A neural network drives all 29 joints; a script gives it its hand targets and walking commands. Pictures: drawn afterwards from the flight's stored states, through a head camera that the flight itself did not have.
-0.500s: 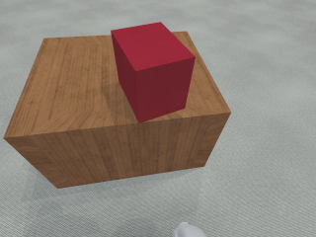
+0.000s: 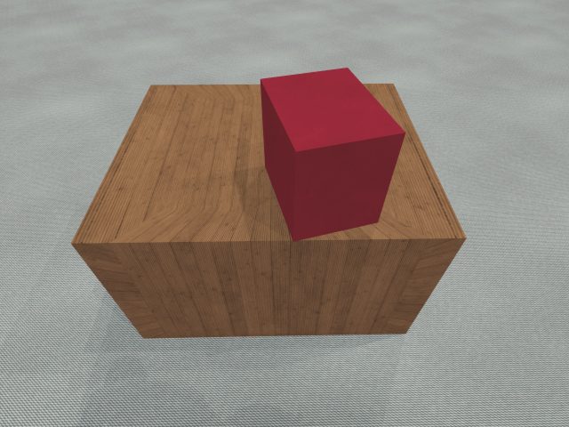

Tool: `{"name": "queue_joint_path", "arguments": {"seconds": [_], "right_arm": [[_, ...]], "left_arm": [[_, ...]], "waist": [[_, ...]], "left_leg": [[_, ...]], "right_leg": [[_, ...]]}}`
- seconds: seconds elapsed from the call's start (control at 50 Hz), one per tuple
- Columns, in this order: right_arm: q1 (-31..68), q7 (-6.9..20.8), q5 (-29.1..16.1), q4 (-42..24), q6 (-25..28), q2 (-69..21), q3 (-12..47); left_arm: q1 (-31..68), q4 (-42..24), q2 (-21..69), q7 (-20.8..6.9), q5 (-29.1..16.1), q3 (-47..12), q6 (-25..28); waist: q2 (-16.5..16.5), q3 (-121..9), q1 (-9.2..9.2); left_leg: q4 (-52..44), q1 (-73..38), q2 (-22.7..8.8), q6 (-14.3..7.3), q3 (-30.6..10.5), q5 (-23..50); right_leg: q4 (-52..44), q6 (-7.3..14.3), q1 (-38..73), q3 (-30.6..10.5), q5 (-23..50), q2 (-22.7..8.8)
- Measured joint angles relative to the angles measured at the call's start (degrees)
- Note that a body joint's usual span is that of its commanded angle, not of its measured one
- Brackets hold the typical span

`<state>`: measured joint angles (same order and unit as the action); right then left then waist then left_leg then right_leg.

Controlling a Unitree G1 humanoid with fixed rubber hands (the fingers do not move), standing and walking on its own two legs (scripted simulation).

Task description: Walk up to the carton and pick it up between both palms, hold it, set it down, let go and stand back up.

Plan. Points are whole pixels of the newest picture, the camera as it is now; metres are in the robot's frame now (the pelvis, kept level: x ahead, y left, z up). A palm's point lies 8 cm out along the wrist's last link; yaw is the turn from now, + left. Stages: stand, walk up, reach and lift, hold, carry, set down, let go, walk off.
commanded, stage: walk up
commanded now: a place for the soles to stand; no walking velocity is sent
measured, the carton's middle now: (320, 153) +0.73 -0.06 -0.04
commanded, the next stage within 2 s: none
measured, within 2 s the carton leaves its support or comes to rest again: neither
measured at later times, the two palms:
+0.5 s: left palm out of the picture +0.06 +0.33 -0.11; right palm out of the picture +0.11 -0.30 -0.09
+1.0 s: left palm out of the picture +0.13 +0.29 -0.08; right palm out of the picture +0.09 -0.36 -0.11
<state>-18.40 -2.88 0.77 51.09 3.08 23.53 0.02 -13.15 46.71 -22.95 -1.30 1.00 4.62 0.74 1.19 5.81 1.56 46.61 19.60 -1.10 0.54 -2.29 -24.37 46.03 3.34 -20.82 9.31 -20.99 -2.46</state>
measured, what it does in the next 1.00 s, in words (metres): shifts its weight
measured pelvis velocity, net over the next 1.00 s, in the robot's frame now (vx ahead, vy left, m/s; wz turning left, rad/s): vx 0.06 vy -0.05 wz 0.01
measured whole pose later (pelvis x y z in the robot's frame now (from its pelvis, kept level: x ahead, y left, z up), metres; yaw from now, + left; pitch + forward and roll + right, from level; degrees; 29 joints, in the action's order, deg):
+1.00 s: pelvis +0.06 -0.05 +0.00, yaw +0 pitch -3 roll +2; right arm -17.2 -0.2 0.8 54.3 3.0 23.1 0.0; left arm -12.4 53.6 -24.5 -2.3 0.6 4.5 3.2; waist -0.3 2.3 -0.2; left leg 51.7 18.2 -0.7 -1.4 -3.0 -29.0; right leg 48.8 2.1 -21.8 4.2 -23.5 -1.5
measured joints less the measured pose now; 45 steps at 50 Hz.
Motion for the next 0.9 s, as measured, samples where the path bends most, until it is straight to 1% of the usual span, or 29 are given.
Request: {"name": "queue_joint_path", "arguments": {"seconds": [0.02,0.08,0.14,0.18,0.26,0.36,0.66,0.7,0.76,0.8,0.82,0.84,0.9], "right_arm": [[0.18,0.03,0.0,0.17,0.0,-0.25,0.01],[0.25,0.16,0.0,0.48,0.01,-0.31,0.0],[1.27,0.16,0.0,0.47,0.01,-0.32,0.0],[2.71,0.17,0.0,0.47,0.01,-0.32,0.0],[5.46,0.22,0.0,0.47,0.01,-0.31,0.0],[7.04,0.25,0.0,0.49,0.01,-0.31,0.0],[7.51,0.36,0.0,2.03,0.0,-0.31,0.0],[7.27,0.91,0.0,2.18,0.01,-0.31,0.02],[6.11,2.06,0.0,2.19,0.01,-0.31,0.01],[5.67,2.19,0.0,2.17,0.19,-0.3,0.0],[5.38,2.19,0.0,2.17,0.38,-0.3,0.0],[4.94,2.22,0.0,2.19,0.49,-0.31,0.0],[2.73,2.28,0.0,2.22,0.49,-0.31,0.01]], "left_arm": [[0.27,0.23,-0.01,0.0,-0.23,-0.06,-0.38],[0.27,1.48,-0.03,0.0,-0.51,-0.46,-1.3],[0.26,3.34,-0.14,0.0,-0.56,-0.47,-1.34],[0.26,4.28,-0.11,0.0,-0.56,-0.47,-1.34],[0.28,5.52,-0.08,0.0,-0.56,-0.54,-0.99],[0.55,5.6,-0.11,0.0,-0.57,-0.62,-0.81],[0.78,6.36,-0.11,0.0,-0.66,-0.96,-0.81],[0.77,6.51,-0.11,-0.07,-0.63,-0.94,-0.82],[0.79,7.05,-0.19,-0.73,-0.42,-0.69,-0.8],[0.8,7.04,-0.57,-0.8,-0.42,-0.62,-0.58],[0.79,6.99,-0.84,-0.8,-0.42,-0.6,-0.37],[0.78,6.96,-1.13,-0.8,-0.42,-0.54,-0.15],[0.77,6.95,-1.73,-0.82,-0.42,-0.25,0.27]], "waist": [[-1.07,0.64,-0.26],[-2.97,0.32,-0.56],[-3.77,-0.57,-0.52],[-3.58,-0.39,-0.42],[-2.58,-0.25,-0.27],[-1.67,-0.16,-0.27],[-1.54,-1.03,-0.27],[-1.53,-1.54,-0.27],[-1.53,-3.35,-0.27],[-1.51,-3.62,-0.68],[-1.51,-3.42,-0.94],[-1.61,-3.08,-1.23],[-2.19,-2.8,-1.99]], "left_leg": [[0.83,0.01,0.91,-0.28,0.09,0.14],[1.27,0.04,2.33,-1.24,0.05,0.7],[1.26,0.68,2.62,-1.41,0.08,0.74],[1.26,0.76,2.34,-1.37,0.04,0.74],[1.23,0.76,1.77,-1.31,0.05,0.69],[1.23,0.76,1.81,-1.26,0.05,0.58],[1.23,0.74,1.67,-1.25,0.04,0.64],[1.23,0.65,1.67,-1.28,0.03,0.39],[1.21,0.46,1.7,-1.93,0.03,-2.83],[1.07,0.43,1.58,-2.48,0.0,-3.05],[0.85,0.28,1.44,-2.53,0.0,-1.75],[0.74,-0.09,1.33,-2.47,0.02,-0.55],[0.72,-1.47,1.13,-1.96,0.03,-1.96]], "right_leg": [[1.38,-0.01,-0.02,-0.37,-0.91,-0.77],[3.89,-0.01,-0.22,-2.54,-5.57,-0.81],[2.35,-0.01,0.57,-3.9,-5.49,-0.83],[1.22,-0.13,0.72,-3.87,-2.4,-0.58],[0.43,-1.74,0.99,-3.89,-1.92,-0.07],[0.15,-1.8,1.12,-3.89,-1.79,-0.1],[0.08,-1.8,1.14,-3.88,-1.68,0.04],[0.38,-1.8,1.17,-3.88,-2.82,0.05],[1.72,-1.8,0.91,-3.89,-8.73,0.05],[4.09,-1.8,-0.22,-4.14,-8.95,0.05],[5.43,-1.8,-0.99,-4.48,-8.95,0.05],[6.19,-1.8,-1.51,-5.0,-8.97,0.03],[5.59,-1.8,-2.49,-6.33,-8.99,0.03]]}}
